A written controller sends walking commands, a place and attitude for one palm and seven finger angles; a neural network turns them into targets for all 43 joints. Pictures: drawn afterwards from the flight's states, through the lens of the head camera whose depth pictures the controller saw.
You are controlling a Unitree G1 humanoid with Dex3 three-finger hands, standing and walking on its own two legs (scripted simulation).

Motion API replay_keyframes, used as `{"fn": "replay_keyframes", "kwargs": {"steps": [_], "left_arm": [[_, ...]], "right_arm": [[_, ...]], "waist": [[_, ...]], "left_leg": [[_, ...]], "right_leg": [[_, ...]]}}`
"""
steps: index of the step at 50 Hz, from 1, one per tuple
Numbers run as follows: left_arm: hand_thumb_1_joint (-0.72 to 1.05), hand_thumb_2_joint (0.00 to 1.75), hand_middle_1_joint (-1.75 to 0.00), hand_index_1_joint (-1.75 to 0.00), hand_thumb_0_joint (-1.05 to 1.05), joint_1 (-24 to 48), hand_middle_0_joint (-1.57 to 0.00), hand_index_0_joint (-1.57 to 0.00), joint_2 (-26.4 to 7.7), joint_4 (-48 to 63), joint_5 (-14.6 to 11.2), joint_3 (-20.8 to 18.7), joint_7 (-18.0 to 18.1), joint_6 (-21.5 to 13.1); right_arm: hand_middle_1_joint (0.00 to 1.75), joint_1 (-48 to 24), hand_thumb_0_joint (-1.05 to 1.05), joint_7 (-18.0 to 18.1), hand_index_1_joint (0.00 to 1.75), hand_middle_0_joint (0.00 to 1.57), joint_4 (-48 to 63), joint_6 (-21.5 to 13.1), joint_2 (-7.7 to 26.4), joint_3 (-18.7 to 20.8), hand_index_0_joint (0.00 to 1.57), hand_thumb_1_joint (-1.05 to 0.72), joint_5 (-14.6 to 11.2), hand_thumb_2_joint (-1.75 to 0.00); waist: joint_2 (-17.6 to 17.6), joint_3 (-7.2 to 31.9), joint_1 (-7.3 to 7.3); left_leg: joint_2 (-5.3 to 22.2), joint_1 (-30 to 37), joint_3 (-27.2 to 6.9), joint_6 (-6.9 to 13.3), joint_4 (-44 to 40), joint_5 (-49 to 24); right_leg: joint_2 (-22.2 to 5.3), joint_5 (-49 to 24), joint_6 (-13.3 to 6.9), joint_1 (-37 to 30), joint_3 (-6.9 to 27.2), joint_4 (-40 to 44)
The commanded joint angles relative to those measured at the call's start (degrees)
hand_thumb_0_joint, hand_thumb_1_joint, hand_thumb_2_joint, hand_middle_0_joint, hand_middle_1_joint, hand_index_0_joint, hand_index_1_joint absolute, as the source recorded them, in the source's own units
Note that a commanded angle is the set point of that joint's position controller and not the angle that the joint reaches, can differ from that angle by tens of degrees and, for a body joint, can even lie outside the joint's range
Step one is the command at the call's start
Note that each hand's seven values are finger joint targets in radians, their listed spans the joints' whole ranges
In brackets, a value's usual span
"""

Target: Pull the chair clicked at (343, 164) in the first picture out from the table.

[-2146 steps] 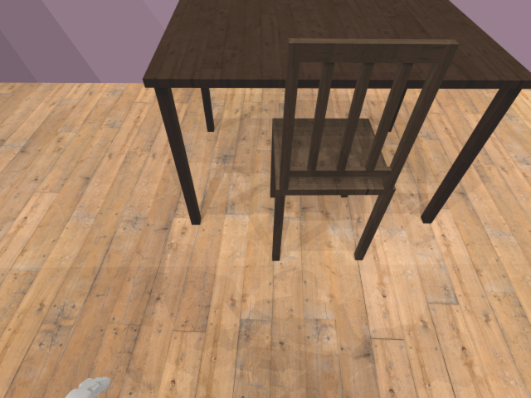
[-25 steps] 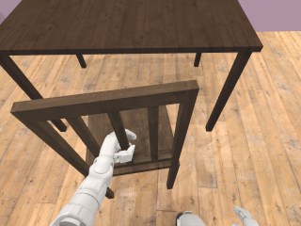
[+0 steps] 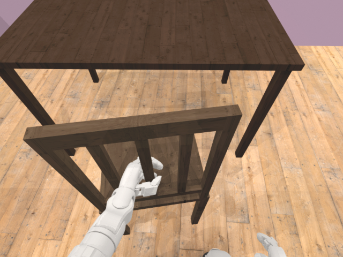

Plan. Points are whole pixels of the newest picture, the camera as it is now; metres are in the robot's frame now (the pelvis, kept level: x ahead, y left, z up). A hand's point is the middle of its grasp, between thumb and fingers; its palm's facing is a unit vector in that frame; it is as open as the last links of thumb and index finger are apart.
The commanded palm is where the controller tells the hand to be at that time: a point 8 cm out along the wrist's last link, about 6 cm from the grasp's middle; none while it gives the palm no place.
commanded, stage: stop walking, hand still on the chair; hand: left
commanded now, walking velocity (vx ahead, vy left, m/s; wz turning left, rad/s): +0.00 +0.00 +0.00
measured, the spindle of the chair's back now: (148, 171) +0.32 +0.07 -0.04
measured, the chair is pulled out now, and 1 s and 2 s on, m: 0.24 0.25 0.25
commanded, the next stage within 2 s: open the thumb and straighten the fingers in 0.06 s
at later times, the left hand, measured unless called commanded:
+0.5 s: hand (149, 183) +0.30 +0.07 -0.05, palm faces -0.21 -0.97 -0.14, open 10.8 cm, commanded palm +0.28 +0.12 -0.03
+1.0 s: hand (149, 188) +0.29 +0.07 -0.06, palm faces -0.18 -0.97 -0.15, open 17.3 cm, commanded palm +0.27 +0.13 -0.04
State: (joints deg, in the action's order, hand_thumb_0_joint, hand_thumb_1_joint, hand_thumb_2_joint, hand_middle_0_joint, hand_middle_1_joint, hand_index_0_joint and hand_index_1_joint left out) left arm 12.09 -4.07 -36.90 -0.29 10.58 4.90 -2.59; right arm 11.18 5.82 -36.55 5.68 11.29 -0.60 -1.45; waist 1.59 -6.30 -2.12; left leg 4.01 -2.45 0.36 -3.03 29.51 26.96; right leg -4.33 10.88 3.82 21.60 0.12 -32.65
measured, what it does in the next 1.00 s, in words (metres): stands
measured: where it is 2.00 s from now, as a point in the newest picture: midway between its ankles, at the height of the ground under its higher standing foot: outside the picture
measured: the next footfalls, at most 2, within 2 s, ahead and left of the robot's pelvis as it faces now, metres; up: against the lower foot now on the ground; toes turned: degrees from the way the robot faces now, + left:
none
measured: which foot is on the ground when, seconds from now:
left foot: down 0.00-1.00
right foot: down 0.00-1.00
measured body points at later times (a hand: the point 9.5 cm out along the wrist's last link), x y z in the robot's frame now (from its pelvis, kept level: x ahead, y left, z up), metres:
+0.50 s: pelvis -0.02 +0.00 -0.02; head +0.03 -0.01 +0.43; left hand +0.30 +0.12 -0.04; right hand +0.10 -0.27 -0.13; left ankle -0.12 +0.15 -0.72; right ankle +0.07 -0.17 -0.72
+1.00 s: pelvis -0.03 -0.02 -0.03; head +0.04 -0.04 +0.42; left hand +0.29 +0.12 -0.05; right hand +0.11 -0.27 -0.14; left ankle -0.12 +0.15 -0.72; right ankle +0.06 -0.17 -0.72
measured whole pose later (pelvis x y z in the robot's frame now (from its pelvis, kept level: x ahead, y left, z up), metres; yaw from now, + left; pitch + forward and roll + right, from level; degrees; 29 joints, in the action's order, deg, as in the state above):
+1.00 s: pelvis -0.03 -0.02 -0.03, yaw +2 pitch +11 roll +2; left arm 10.2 -7.7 -24.0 -0.8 4.6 -1.7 7.2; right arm 13.4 2.2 -33.2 -1.9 14.9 0.2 -2.0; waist 1.6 4.0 -3.5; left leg 2.6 -26.2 -1.5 -4.0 45.9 31.2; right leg -6.0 13.6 2.8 44.1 0.3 -46.3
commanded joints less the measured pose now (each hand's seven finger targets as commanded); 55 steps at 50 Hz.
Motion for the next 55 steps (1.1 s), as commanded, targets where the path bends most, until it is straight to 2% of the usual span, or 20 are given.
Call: {"fn": "replay_keyframes", "kwargs": {"steps": [1,7,8,9,10,11,12,14,15,19,20,25,27,30,33,34,36,38,49,55], "left_arm": [[0.90,0.90,-1.45,-1.45,0.00,13.9,-0.50,-0.50,-3.3,12.9,-1.0,-3.1,0.7,-4.7],[0.90,0.90,-1.45,-1.45,0.00,14.0,-0.50,-0.50,-3.8,12.9,-1.1,-3.4,0.9,-5.0],[0.90,0.90,-1.45,-1.45,0.00,9.4,-0.50,-0.50,-4.6,10.9,-1.1,-4.7,1.0,-5.0],[0.78,0.84,-1.45,-1.45,0.00,1.1,-0.50,-0.50,-0.8,0.4,0.2,-0.8,0.4,-1.0],[0.66,0.78,-1.45,-1.45,0.00,5.7,-0.50,-0.50,-1.5,5.3,-1.0,-3.5,0.4,-0.7],[0.54,0.73,-1.45,-1.45,0.00,12.8,-0.50,-0.50,-4.9,13.3,-0.3,-5.4,0.1,-1.3],[0.42,0.67,-1.45,-1.45,0.00,13.5,-0.50,-0.50,-7.4,14.8,-0.1,-7.4,0.0,-1.4],[0.17,0.55,-1.45,-1.45,0.00,9.4,-0.50,-0.50,-5.4,16.7,1.0,-5.2,-1.3,-0.8],[0.05,0.49,-1.45,-1.45,0.00,9.5,-0.50,-0.50,-4.9,17.8,1.3,-4.8,-1.9,-0.5],[-0.43,0.26,-1.38,-1.38,0.00,10.4,-0.47,-0.47,-3.4,17.4,1.8,-3.0,-3.6,2.0],[-0.55,0.20,-1.30,-1.30,0.00,11.3,-0.45,-0.45,-6.8,18.8,1.4,-6.2,-3.6,2.6],[-0.55,0.20,-0.94,-0.94,0.00,13.8,-0.32,-0.32,-4.3,18.9,0.4,-4.9,-3.8,5.4],[-0.55,0.20,-0.80,-0.80,0.00,12.0,-0.27,-0.27,-4.7,18.6,0.1,-6.1,-3.7,5.9],[-0.55,0.20,-0.58,-0.58,0.00,16.5,-0.20,-0.20,-3.7,20.9,-0.4,-4.9,-3.7,6.1],[-0.55,0.20,-0.36,-0.36,0.00,17.2,-0.13,-0.13,-6.2,22.6,-0.3,-7.0,-3.7,5.7],[-0.55,0.20,-0.29,-0.29,0.00,11.3,-0.10,-0.10,-7.7,19.2,0.0,-9.3,-3.7,6.0],[-0.55,0.20,-0.14,-0.14,0.00,11.2,-0.05,-0.05,-5.2,20.4,-0.3,-6.8,-4.4,6.1],[-0.55,0.20,0.00,0.00,0.00,12.3,0.00,0.00,-6.7,22.3,-0.3,-7.8,-4.6,6.1],[-0.55,0.20,0.00,0.00,0.00,12.7,0.00,0.00,-9.6,23.7,-0.9,-9.5,-6.2,7.0],[-0.55,0.20,0.00,0.00,0.00,-3.2,0.00,0.00,-7.9,30.0,-1.0,-8.0,-7.7,7.1]], "right_arm": [[0.30,-0.9,0.00,0.5,0.30,0.20,6.7,-2.0,7.5,2.9,0.20,-0.90,0.1,-0.90],[0.30,-0.7,0.00,0.5,0.30,0.20,6.4,-1.8,7.2,2.8,0.20,-0.90,0.1,-0.90],[0.30,-0.5,0.00,0.5,0.30,0.20,6.6,-1.6,7.3,3.1,0.20,-0.90,0.1,-0.90],[0.30,1.8,0.00,-2.0,0.30,0.20,4.1,-1.9,10.1,3.8,0.20,-0.90,-1.3,-0.90],[0.30,1.2,0.00,-3.1,0.30,0.20,4.5,-2.4,9.3,3.6,0.20,-0.90,-1.5,-0.90],[0.30,1.3,0.00,-3.4,0.30,0.20,5.2,-3.0,9.9,4.5,0.20,-0.90,-0.9,-0.90],[0.30,1.8,0.00,-3.7,0.30,0.20,5.3,-4.2,9.5,4.9,0.20,-0.90,-0.7,-0.90],[0.30,1.3,0.00,-4.8,0.30,0.20,5.9,-5.5,9.0,4.3,0.20,-0.90,-0.3,-0.90],[0.30,1.5,0.00,-5.1,0.30,0.20,6.1,-5.9,8.8,4.3,0.20,-0.90,-0.1,-0.90],[0.30,1.9,0.00,-5.9,0.30,0.20,6.9,-6.6,9.5,4.4,0.20,-0.90,-0.2,-0.90],[0.30,1.8,0.00,-5.8,0.30,0.20,7.5,-6.7,10.1,4.4,0.20,-0.90,-0.3,-0.90],[0.30,1.5,0.00,-5.3,0.30,0.20,8.8,-7.0,10.5,4.3,0.20,-0.90,-0.5,-0.90],[0.30,1.7,0.00,-5.1,0.30,0.20,9.3,-7.3,10.7,4.4,0.20,-0.90,-0.5,-0.90],[0.30,1.7,0.00,-4.7,0.30,0.20,9.6,-7.7,10.5,4.3,0.20,-0.90,-0.5,-0.90],[0.30,2.3,0.00,-4.0,0.30,0.20,9.7,-8.5,10.5,4.1,0.20,-0.90,-0.4,-0.90],[0.30,2.3,0.00,-4.0,0.30,0.20,9.9,-8.7,10.7,4.3,0.20,-0.90,-0.3,-0.90],[0.30,2.0,0.00,-4.2,0.30,0.20,10.2,-8.6,10.5,3.9,0.20,-0.90,-0.5,-0.90],[0.30,2.4,0.00,-4.1,0.30,0.20,10.5,-9.1,10.4,4.1,0.20,-0.90,-0.4,-0.90],[0.30,2.1,0.00,-3.0,0.30,0.20,10.7,-10.2,10.7,3.7,0.20,-0.90,-0.8,-0.90],[0.30,0.7,0.00,-4.1,0.30,0.20,13.8,-10.5,10.1,3.9,0.20,-0.90,-1.0,-0.90]], "waist": [[-1.9,20.0,0.92],[-2.9,20.3,1.04],[-3.8,20.5,1.18],[-6.7,21.1,-1.76],[-14.8,19.4,-0.88],[-14.3,25.1,-1.64],[-12.3,24.8,-2.03],[-1.6,23.8,-1.05],[1.2,24.7,-1.16],[1.7,24.3,-2.16],[0.6,25.5,-1.53],[-3.9,25.2,-2.47],[-4.7,25.7,-1.77],[-3.6,26.0,-2.50],[-4.8,28.5,-2.22],[-4.4,27.6,-0.97],[-5.3,27.5,-1.60],[-5.9,28.5,-1.77],[-6.7,27.8,-2.55],[-3.4,30.1,-0.32]], "left_leg": [[3.1,-4.7,1.6,1.9,-3.0,-34.6],[2.7,-5.0,1.8,2.1,-2.6,-32.3],[2.5,-5.5,1.8,2.0,-2.6,-30.8],[-2.1,-17.1,3.3,2.6,-0.7,-29.3],[-1.8,-21.7,3.4,3.5,1.5,-25.5],[-2.5,-22.2,3.5,3.9,1.9,-24.6],[-3.1,-22.8,3.3,3.9,2.0,-22.9],[-3.8,-23.4,3.9,3.2,2.5,-23.5],[-4.0,-23.1,4.1,3.1,3.2,-24.3],[-3.8,-25.2,3.2,2.7,4.9,-23.8],[-4.0,-25.9,3.1,2.8,4.7,-22.1],[-3.9,-28.7,2.5,2.8,5.4,-18.6],[-3.9,-29.7,2.5,2.7,5.8,-18.4],[-4.1,-29.7,2.6,2.7,6.5,-16.9],[-4.4,-30.2,2.6,2.8,7.0,-17.1],[-4.5,-31.5,2.7,2.6,7.5,-17.5],[-4.4,-32.1,2.8,2.6,8.0,-17.2],[-4.5,-32.4,2.9,2.8,8.4,-16.8],[-5.1,-33.9,3.0,3.1,9.6,-13.6],[-5.1,-33.9,3.6,2.8,10.2,-15.6]], "right_leg": [[-2.7,-29.2,-6.4,-19.5,-0.7,-1.5],[-3.2,-28.6,-6.6,-20.8,-0.3,-0.7],[-3.4,-28.1,-6.7,-21.1,0.2,-0.3],[0.7,-22.3,-5.5,-15.3,-5.5,-1.0],[0.9,-20.5,-5.2,-13.5,-5.2,-1.3],[0.9,-21.2,-5.2,-15.3,-3.5,-1.8],[0.9,-20.3,-4.9,-14.7,-2.9,-2.2],[0.7,-18.8,-5.6,-11.8,-3.4,-3.6],[0.7,-18.6,-5.6,-10.6,-3.7,-4.1],[1.3,-15.1,-5.5,-5.4,-4.7,-6.2],[1.3,-13.7,-5.4,-6.0,-4.6,-6.3],[1.8,-10.2,-4.8,-3.7,-4.8,-7.8],[1.9,-9.8,-4.8,-4.0,-4.8,-8.5],[1.9,-8.3,-4.5,-2.7,-4.5,-8.7],[1.9,-9.3,-4.4,-4.8,-4.0,-9.4],[1.9,-9.7,-4.7,-4.7,-4.2,-10.2],[1.6,-9.8,-4.5,-3.8,-4.1,-10.4],[1.5,-10.3,-4.3,-5.3,-3.7,-10.2],[1.3,-7.5,-3.7,-5.4,-2.7,-9.6],[0.7,-10.0,-4.2,-7.3,-2.7,-10.3]]}}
